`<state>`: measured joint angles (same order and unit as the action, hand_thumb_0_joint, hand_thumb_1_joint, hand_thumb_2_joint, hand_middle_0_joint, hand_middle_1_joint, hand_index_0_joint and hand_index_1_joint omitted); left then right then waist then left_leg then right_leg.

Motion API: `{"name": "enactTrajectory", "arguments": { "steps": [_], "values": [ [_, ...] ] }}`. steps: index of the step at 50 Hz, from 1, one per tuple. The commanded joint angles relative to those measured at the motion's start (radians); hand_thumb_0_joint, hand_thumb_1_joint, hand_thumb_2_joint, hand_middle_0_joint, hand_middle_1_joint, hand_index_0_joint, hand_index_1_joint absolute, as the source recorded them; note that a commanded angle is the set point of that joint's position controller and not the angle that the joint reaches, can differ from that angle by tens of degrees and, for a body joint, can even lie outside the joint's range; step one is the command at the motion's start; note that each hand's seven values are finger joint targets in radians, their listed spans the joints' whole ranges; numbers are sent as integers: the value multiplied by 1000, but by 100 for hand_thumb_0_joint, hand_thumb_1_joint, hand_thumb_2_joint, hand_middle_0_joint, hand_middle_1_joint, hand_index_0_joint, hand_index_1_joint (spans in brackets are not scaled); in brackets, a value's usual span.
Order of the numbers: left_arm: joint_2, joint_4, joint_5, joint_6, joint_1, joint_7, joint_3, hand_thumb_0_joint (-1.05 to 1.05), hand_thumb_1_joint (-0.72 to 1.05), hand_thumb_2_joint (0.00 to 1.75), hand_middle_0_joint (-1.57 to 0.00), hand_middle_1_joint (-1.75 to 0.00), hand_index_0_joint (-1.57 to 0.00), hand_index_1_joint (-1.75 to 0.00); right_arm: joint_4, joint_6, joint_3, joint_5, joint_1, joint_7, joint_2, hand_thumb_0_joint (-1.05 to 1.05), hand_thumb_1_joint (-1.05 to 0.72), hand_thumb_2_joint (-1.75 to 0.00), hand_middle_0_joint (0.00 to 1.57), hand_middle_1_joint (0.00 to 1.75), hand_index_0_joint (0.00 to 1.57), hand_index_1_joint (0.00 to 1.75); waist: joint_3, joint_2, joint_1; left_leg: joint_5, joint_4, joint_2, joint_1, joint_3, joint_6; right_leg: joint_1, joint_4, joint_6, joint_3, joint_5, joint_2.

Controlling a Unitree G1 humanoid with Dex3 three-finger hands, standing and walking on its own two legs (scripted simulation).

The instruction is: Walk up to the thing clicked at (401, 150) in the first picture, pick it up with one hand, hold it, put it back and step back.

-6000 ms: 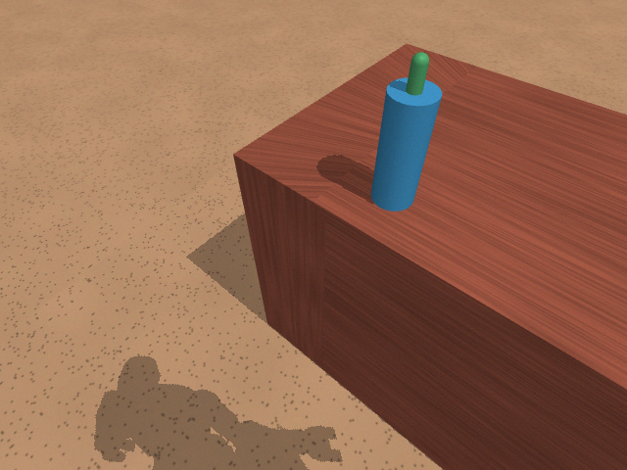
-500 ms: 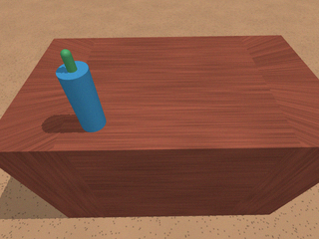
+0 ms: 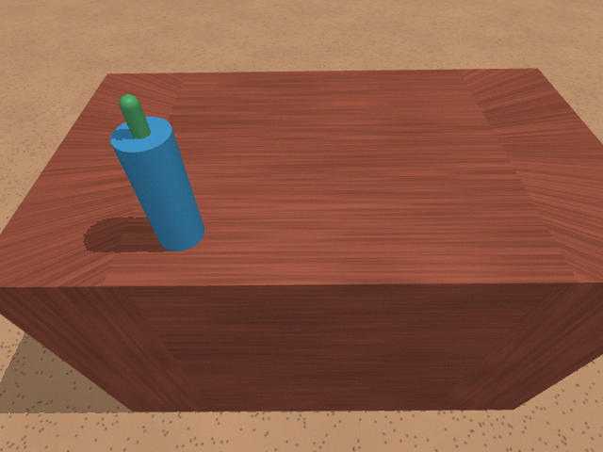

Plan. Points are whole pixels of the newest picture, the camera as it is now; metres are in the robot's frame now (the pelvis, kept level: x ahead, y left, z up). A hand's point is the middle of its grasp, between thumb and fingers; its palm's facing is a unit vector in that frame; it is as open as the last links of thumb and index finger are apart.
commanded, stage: stand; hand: left
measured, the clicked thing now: (159, 177) +0.48 +0.22 +0.10
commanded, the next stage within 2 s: rise first in 0.38 s
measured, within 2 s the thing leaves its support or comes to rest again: neither
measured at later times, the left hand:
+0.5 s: hand out of the picture +0.07 +0.25 -0.16, palm faces -0.03 -0.94 -0.35, open 7.4 cm
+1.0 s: hand (112, 422) +0.18 +0.26 -0.06, palm faces +0.27 -0.90 -0.35, open 16.0 cm
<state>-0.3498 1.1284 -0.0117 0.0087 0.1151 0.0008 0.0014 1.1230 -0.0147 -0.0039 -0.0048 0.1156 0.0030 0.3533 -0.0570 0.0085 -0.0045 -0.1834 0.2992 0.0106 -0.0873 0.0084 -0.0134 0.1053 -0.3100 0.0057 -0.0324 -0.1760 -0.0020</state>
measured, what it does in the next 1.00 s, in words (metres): stands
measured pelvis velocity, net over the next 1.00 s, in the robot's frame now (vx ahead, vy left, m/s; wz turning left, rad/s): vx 0.01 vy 0.00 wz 0.02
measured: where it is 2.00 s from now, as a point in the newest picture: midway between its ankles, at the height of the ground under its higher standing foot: outside the picture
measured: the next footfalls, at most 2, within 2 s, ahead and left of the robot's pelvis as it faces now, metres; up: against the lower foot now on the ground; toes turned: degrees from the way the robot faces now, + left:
none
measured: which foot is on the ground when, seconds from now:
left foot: down 0.00-1.00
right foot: down 0.00-1.00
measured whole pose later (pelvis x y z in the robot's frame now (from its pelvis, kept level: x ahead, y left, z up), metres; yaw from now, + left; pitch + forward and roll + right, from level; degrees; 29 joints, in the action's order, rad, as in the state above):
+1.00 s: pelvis +0.01 +0.00 -0.01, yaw +1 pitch +0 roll +0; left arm -0.29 0.36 0.05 0.05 0.31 -0.08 0.15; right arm 0.60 -0.07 -0.07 0.05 0.25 -0.07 0.24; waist 0.01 0.02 0.02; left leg -0.25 0.42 0.01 -0.18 0.02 -0.01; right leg 0.18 -0.42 0.01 -0.02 -0.25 0.00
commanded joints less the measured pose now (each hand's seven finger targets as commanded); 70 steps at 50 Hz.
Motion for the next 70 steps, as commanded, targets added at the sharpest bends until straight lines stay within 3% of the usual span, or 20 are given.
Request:
{"name": "enactTrajectory", "arguments": {
  "steps": [1,24,25,26,27,28,32,34,36,39,41,42,45,47,49,53,55,59,65,70],
  "values": [
    [-217,-60,5,25,-35,-13,37,0,90,90,-20,-30,-20,-30,-57,-18,-38,-2,-36,-12,207,0,-90,-90,20,30,20,30,93,-14,3,171,-35,120,21,85,31,-10,27,-28,-80,175,122],
    [-219,-59,6,26,-31,-14,37,0,82,82,-12,-22,-12,-22,-56,-13,-38,-2,-29,-10,207,0,-82,-82,12,22,12,22,77,-9,1,124,-33,115,1,85,32,-14,40,-31,-85,151,124],
    [-5,-410,81,107,-381,-18,1,0,74,74,-4,-14,-4,-14,-407,-131,-5,96,-380,-23,28,0,-74,-74,5,14,5,14,110,8,-34,56,84,-16,-143,-34,15,122,-57,-13,44,59,6],
    [-92,-456,116,146,-368,-45,15,0,66,66,-6,-6,-3,-8,-457,-153,3,109,-360,-37,53,0,-66,-66,4,6,5,6,143,-44,17,5,52,-13,-98,-26,19,41,-34,-12,43,-6,10],
    [-174,-352,108,139,-252,-64,59,0,58,58,-6,-5,-3,-8,-343,-142,-55,102,-242,-60,156,0,-58,-58,4,5,5,5,90,-30,-17,-18,44,-16,-104,-33,22,83,-28,-14,42,-15,8],
    [-240,-277,107,121,-145,-69,133,0,50,50,-7,-5,-4,-8,-269,-123,-96,95,-185,-62,182,0,-50,-50,5,5,5,5,58,-7,19,-16,73,-14,-153,-44,15,84,-51,-16,46,-21,2],
    [-188,-403,78,115,-52,-85,166,0,23,27,-6,-7,-6,-7,-309,-131,-158,72,-100,-83,156,0,-21,-23,5,5,5,5,298,31,9,186,124,-14,-74,-32,16,44,-113,-15,40,200,-1],
    [-152,-360,53,98,31,-79,197,0,13,22,-6,-6,-6,-6,-265,-107,-186,49,6,-74,122,0,-9,-19,5,5,5,5,263,4,11,204,130,-19,-102,-28,20,50,-114,-17,45,219,-5],
    [-171,-461,51,96,69,-84,224,0,4,16,-5,-6,-6,-5,-340,-98,-167,51,12,-71,96,0,2,-16,5,5,5,5,299,19,37,250,114,-22,-68,-36,16,0,-100,-14,49,248,-5],
    [-131,-619,64,88,98,-74,205,0,-10,11,-5,-6,-6,-4,-450,-81,-119,61,70,-66,36,0,16,-12,5,5,5,5,240,3,24,233,101,-26,-76,-48,18,37,-76,-7,55,232,2],
    [-118,-738,67,92,20,-75,185,0,-20,9,-4,-4,-4,-4,-552,-86,-100,63,-10,-70,25,0,26,-9,5,5,5,5,200,14,21,182,87,-22,-82,-47,17,62,-66,-9,56,175,4],
    [-154,-785,67,96,7,-83,224,0,-24,8,-3,-4,-3,-3,-618,-90,-126,60,-44,-77,64,0,30,-8,5,5,5,5,203,0,23,160,81,-20,-80,-46,19,55,-59,-9,54,151,6],
    [-120,-896,69,105,54,-88,199,0,-41,6,-3,-3,-3,-4,-668,-97,-107,59,4,-81,37,0,42,-5,5,5,5,5,152,21,24,124,63,-18,-79,-42,21,57,-51,-15,56,109,2],
    [-158,-1006,67,115,69,-97,240,0,-51,2,-3,-4,-3,-4,-690,-104,-138,52,41,-88,68,0,49,-3,5,5,5,5,187,44,28,160,71,-14,-54,-39,16,33,-63,-18,58,142,-2],
    [-116,-1034,65,112,139,-93,214,0,-54,2,-3,-3,-3,-4,-687,-108,-121,48,85,-83,30,0,52,-2,5,5,5,5,160,32,21,188,76,-11,-45,-37,17,27,-65,-18,64,168,-7],
    [-143,-1128,65,120,207,-93,274,0,-53,1,-3,-3,-3,-3,-722,-110,-157,43,87,-80,55,0,54,-2,5,5,5,5,154,24,33,212,77,-5,-34,-29,14,9,-72,-21,70,182,-11],
    [-106,-1170,67,122,256,-79,239,0,-53,0,-3,-3,-3,-3,-679,-102,-161,44,158,-72,38,0,55,-1,5,5,5,5,128,32,22,216,70,-5,-29,-27,12,21,-73,-23,76,187,-15],
    [-118,-1232,68,134,279,-64,276,0,-52,1,-2,-3,-2,-3,-648,-92,-113,42,126,-52,-32,0,55,-1,5,5,5,5,105,33,54,224,76,-10,-45,-32,16,10,-71,-19,74,196,-5],
    [-147,-1385,70,172,237,-63,314,0,-54,1,-3,-3,-3,-3,-741,-111,-175,32,2,-63,50,0,55,-2,5,5,5,5,135,32,52,189,69,-14,-21,-26,17,-9,-61,-19,69,156,-4],
    [-156,-1392,69,194,297,-57,352,0,-54,2,-2,-3,-2,-4,-654,-115,-206,25,68,-66,50,0,56,-2,5,5,5,5,103,4,45,171,74,-17,-23,-29,24,5,-57,-13,72,147,-2]
  ]
}}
